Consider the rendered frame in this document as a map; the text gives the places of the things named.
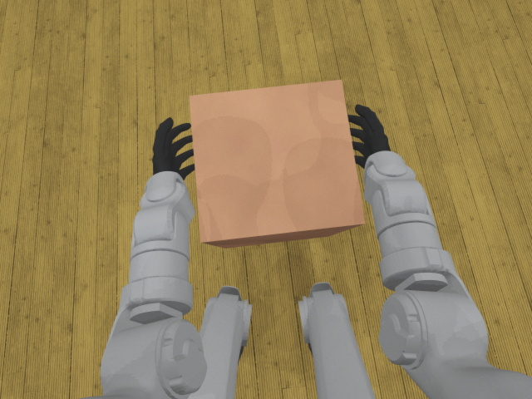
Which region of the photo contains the left robot forearm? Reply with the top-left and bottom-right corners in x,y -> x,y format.
101,171 -> 195,387

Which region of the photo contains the left robot upper arm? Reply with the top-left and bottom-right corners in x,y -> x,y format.
79,318 -> 207,399

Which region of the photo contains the carton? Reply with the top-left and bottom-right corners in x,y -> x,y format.
189,80 -> 366,249

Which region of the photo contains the right robot forearm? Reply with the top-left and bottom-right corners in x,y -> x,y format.
363,150 -> 488,354

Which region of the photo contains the robot right hand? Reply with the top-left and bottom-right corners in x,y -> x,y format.
347,104 -> 391,169

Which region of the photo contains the robot left thigh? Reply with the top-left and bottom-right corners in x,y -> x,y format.
188,293 -> 253,399

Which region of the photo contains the robot left foot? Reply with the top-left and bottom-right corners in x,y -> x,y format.
238,346 -> 244,364

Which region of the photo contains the right robot upper arm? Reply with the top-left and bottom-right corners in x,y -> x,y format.
378,290 -> 532,399

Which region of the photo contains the robot left hand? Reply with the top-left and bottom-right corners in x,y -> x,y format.
152,117 -> 195,180

